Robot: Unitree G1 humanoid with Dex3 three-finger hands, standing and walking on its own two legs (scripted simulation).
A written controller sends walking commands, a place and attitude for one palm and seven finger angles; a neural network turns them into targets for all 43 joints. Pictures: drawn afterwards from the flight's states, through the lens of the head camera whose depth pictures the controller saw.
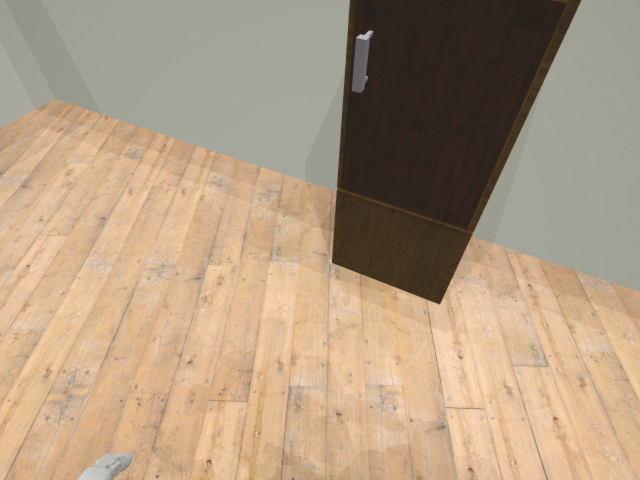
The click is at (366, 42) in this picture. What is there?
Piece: cupboard door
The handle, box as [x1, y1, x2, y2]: [352, 30, 372, 92]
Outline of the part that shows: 370,30 364,35 360,34 356,38 352,90 360,92 363,89 364,83 367,80 365,70 369,38 372,35 372,31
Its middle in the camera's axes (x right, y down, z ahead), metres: +0.10 -0.41 +0.90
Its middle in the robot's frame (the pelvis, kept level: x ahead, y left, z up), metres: +0.97 -0.06 +0.09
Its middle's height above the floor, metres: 0.85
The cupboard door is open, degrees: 0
